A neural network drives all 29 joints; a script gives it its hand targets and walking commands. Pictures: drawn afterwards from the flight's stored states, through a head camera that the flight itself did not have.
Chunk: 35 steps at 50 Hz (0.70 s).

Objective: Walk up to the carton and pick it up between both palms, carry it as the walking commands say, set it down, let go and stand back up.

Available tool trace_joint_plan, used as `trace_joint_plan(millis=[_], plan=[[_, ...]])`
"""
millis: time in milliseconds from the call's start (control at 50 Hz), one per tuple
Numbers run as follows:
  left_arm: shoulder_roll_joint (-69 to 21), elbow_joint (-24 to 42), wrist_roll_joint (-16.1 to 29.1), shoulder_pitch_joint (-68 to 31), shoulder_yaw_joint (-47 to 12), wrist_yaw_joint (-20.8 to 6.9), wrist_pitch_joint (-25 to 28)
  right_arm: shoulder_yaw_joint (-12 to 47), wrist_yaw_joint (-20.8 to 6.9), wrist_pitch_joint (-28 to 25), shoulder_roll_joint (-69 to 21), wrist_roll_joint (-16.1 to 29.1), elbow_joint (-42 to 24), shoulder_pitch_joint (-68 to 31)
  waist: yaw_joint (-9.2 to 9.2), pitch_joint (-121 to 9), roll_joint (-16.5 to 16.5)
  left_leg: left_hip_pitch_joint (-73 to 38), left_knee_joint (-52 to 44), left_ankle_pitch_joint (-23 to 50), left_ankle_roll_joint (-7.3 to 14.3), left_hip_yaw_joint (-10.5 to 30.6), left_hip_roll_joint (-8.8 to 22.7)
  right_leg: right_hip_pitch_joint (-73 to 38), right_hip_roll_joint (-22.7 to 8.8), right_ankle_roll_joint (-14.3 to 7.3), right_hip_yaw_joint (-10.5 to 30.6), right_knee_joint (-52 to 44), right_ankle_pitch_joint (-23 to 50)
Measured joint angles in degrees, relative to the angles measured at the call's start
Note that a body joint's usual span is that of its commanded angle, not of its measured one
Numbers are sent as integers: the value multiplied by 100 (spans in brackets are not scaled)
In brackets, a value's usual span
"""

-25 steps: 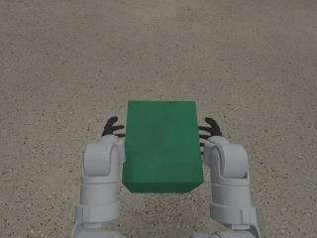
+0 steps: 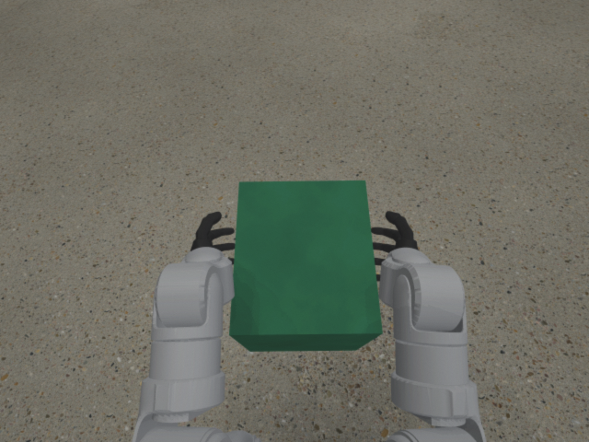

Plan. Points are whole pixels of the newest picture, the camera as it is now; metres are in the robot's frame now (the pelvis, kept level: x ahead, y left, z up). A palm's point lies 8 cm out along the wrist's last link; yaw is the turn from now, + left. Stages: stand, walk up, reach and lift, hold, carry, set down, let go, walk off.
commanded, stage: carry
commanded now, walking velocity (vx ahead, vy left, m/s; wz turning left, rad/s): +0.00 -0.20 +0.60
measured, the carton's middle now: (302, 273) +0.35 -0.02 -0.01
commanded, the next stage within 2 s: none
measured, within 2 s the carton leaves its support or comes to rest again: neither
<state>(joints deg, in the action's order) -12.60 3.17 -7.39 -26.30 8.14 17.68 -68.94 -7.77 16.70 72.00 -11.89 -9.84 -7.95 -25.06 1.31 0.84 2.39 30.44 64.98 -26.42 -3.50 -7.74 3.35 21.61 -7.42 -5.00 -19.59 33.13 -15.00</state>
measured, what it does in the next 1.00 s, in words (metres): steps to the right, turning left: left foot, then right foot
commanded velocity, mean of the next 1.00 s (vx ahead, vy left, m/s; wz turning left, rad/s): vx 0.00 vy -0.20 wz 0.60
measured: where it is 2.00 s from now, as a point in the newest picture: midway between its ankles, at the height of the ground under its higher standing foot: outside the picture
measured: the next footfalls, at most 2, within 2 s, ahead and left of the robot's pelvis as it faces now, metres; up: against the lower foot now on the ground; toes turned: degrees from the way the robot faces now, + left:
left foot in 0.18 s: -0.01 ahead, +0.10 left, +0.00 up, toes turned +14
right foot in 0.88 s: +0.02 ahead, -0.20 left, +0.00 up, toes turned +20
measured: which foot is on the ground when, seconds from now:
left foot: up 0.00-0.16, down 0.18-0.86, up 0.88-1.00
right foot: down 0.00-0.16, up 0.18-0.86, down 0.88-1.00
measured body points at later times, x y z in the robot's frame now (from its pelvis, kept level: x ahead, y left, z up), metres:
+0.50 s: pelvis -0.04 +0.02 +0.01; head +0.01 +0.08 +0.45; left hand +0.24 +0.24 +0.06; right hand +0.32 +0.00 +0.08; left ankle -0.05 +0.09 -0.73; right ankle +0.01 -0.15 -0.62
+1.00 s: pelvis -0.01 -0.10 +0.00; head +0.06 -0.12 +0.45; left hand +0.23 +0.15 +0.08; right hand +0.34 -0.08 +0.04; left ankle -0.09 +0.02 -0.65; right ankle -0.02 -0.21 -0.73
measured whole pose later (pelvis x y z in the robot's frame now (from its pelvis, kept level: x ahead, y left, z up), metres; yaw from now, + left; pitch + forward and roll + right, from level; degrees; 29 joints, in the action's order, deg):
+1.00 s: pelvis -0.01 -0.10 +0.00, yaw +28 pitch +7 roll +3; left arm -12.6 5.8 -5.6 -26.1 7.7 21.3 -70.2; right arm -7.7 13.1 70.7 -11.5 -9.8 -6.9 -23.6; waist 1.0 -0.2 3.5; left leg 36.8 62.3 -25.7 -3.5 -2.3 1.1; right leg 17.4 -4.5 -1.0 -6.4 31.5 -21.0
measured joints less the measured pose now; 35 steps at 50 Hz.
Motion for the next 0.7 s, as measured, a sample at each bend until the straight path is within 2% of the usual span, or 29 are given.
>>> trace_joint_plan(millis=[80, 140, 160, 180, 200, 240, 300, 380, 500, 600, 700], plan=[[-1, 0, 0, 0, 0, -5, -2, -4, 0, 1, 0, 0, -1, 0, 1, -4, -62, -297, -766, -3, 28, -137, 1, 16, -28, 3, -306, 0, 59], [-1, 0, -2, 0, 0, -7, -8, -6, 0, 2, 0, 0, 0, 0, 3, -12, -121, -759, -1784, 19, 125, -284, 3, 46, -47, 59, -526, 43, 94], [0, 0, -4, -1, 1, -7, -11, -12, 0, 2, -6, 0, -1, -1, 0, -46, -113, -974, -2328, 163, 199, -210, 4, 119, -41, 89, -590, 154, 66], [3, -2, -8, -3, 0, -7, -11, -23, -2, -10, -16, 0, 10, -1, -2, -75, -100, -998, -2568, 361, 404, -25, -8, 291, -19, 219, -552, 448, -254], [8, -6, -14, 15, 0, -8, -26, -23, -16, -20, -16, 1, 50, 7, 0, -60, -153, -898, -2502, 389, 580, 46, -48, 524, 39, 374, -185, 878, -770], [14, -6, -42, 32, 0, -2, -106, -32, -62, -16, -16, 1, 147, 14, -4, 0, -174, -794, -2549, 451, 734, 263, -70, 984, 271, 520, 605, 1932, -1261], [18, 0, -47, 32, 0, 22, -146, -38, -85, -15, -19, 0, 184, 9, -49, 42, -182, -759, -2916, 747, 743, 656, -73, 1381, 423, 573, 1218, 2884, -1026], [19, 37, -45, 32, 0, 35, -145, -48, -121, -37, -21, 0, 185, 0, -238, 39, -189, -763, -3178, 994, 727, 936, -79, 1655, 472, 661, 1574, 3476, -676], [15, 393, 182, 29, -22, 395, -147, -111, -421, -220, -21, 0, 163, 1, -289, 37, -192, -764, -3268, 1107, 664, 1176, -82, 1807, 705, 750, 1608, 3516, -550], [13, 432, 192, 26, -40, 418, -149, -129, -447, -224, -23, 0, 155, 1, -290, 34, -186, -760, -3303, 1194, 582, 1348, -82, 1757, 823, 751, 1608, 3441, -474], [13, 433, 193, 26, -40, 422, -150, -127, -447, -215, -24, 0, 155, 2, -293, 32, -183, -702, -3367, 1317, 424, 1671, -82, 1361, 853, 751, 1611, 2888, -476]])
